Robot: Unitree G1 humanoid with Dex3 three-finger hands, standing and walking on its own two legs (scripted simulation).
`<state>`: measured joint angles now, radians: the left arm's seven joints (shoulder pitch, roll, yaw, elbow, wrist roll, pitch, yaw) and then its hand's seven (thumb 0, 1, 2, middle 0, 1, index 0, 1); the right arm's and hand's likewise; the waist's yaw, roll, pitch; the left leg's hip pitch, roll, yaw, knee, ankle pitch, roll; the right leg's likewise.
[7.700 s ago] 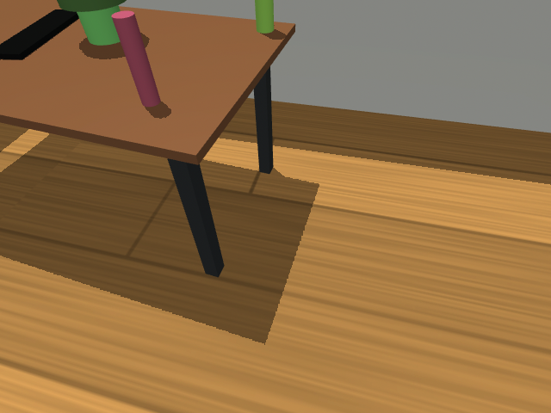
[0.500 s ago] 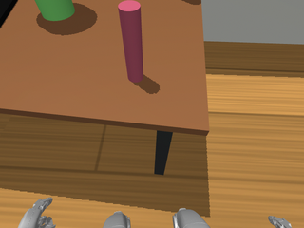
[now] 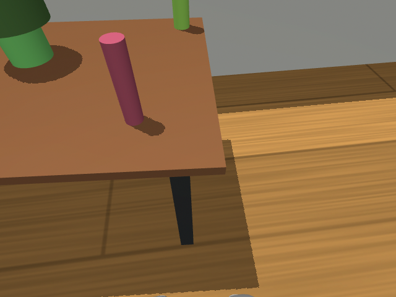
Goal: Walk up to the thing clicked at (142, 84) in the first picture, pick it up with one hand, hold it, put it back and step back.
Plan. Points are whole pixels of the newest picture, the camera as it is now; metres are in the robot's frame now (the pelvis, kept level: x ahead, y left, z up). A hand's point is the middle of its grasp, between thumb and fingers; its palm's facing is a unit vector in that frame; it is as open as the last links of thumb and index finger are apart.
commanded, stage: walk up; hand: left
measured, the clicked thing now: (124, 84) +0.58 +0.20 +0.12
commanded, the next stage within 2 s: stand in 1.38 s
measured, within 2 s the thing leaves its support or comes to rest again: neither
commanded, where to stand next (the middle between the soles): +0.08 +0.01 m, yaw +0 degrees
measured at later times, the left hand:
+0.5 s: hand out of the picture +0.11 +0.25 -0.12, palm faces -0.03 -0.93 -0.36, open 7.4 cm
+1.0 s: hand out of the picture +0.12 +0.26 -0.12, palm faces -0.05 -0.94 -0.34, open 7.4 cm
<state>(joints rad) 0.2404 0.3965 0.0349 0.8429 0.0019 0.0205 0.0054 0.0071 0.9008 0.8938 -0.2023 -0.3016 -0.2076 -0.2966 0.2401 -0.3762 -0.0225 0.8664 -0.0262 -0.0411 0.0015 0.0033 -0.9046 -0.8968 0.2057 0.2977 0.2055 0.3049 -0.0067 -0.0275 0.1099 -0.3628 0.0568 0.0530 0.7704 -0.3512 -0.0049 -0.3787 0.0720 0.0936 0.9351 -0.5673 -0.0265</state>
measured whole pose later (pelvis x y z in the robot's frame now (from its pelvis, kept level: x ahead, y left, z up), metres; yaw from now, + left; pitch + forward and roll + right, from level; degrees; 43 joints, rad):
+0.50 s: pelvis +0.01 +0.00 +0.03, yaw -2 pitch -3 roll +0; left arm 0.11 0.35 0.01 1.06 0.00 -0.02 0.00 0.01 0.90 0.89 -0.20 -0.30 -0.21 -0.30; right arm 0.13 -0.38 -0.01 1.06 0.00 -0.02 0.02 0.00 -0.91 -0.90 0.20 0.30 0.20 0.30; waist 0.00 0.01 0.06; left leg -0.21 0.03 0.01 0.51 -0.25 -0.03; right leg -0.20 0.02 0.06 0.54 -0.28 -0.01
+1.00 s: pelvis +0.02 +0.01 +0.04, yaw -3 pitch -3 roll +0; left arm 0.05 0.34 0.01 1.17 0.00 -0.01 0.00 0.01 0.90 0.89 -0.20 -0.30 -0.21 -0.30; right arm 0.08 -0.35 -0.02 1.15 -0.01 -0.01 0.01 0.00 -0.91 -0.90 0.20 0.30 0.20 0.30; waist -0.01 0.00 0.06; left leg -0.12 0.02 0.04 0.35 -0.18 -0.01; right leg -0.11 0.00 0.08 0.35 -0.19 0.02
